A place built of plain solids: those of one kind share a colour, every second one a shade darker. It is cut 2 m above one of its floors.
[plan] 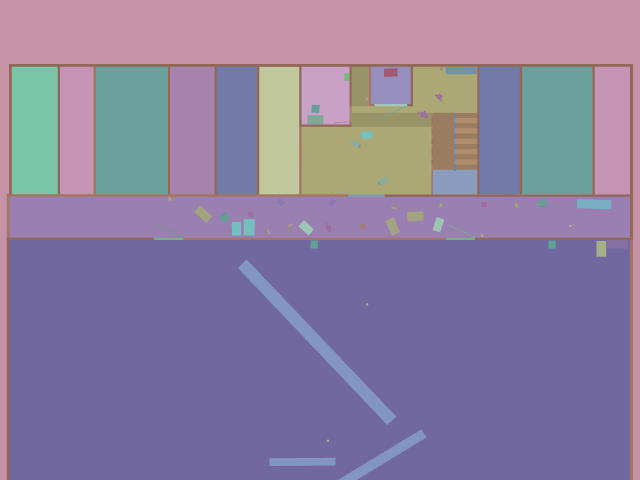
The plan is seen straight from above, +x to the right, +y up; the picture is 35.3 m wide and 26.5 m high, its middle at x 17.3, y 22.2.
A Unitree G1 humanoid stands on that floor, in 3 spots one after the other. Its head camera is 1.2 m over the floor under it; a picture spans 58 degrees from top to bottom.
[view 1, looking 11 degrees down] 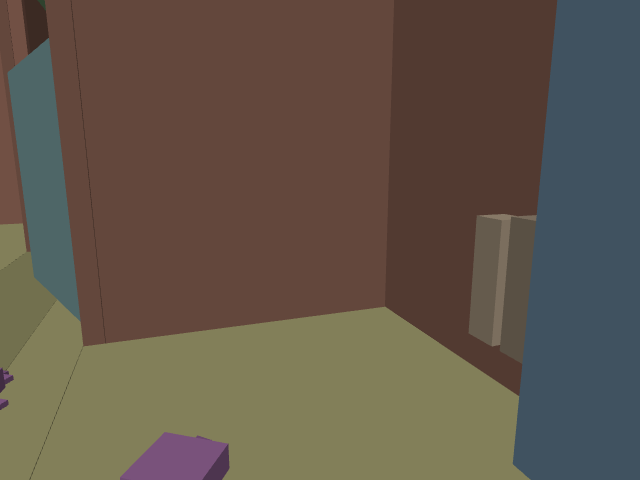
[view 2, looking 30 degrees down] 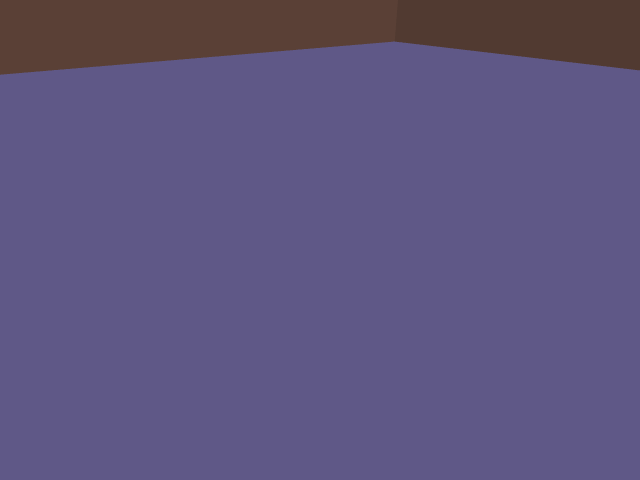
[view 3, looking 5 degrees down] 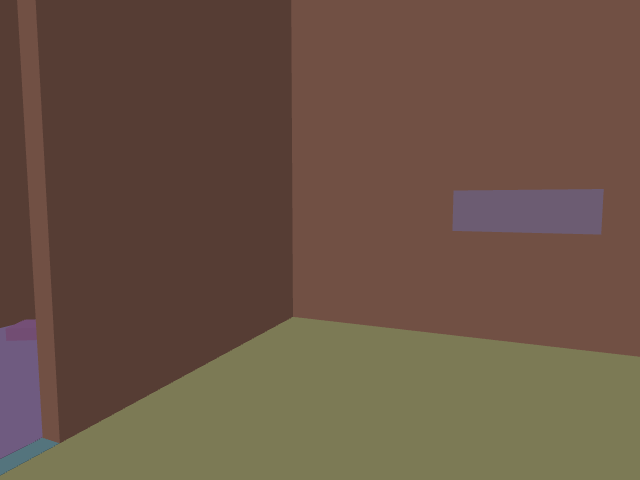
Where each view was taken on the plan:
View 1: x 25.39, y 30.12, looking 160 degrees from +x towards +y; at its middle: wall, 3.21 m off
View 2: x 9.28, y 13.07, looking -126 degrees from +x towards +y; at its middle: floor_court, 2.40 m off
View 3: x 20.27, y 26.73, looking -157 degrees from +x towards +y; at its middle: wall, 4.36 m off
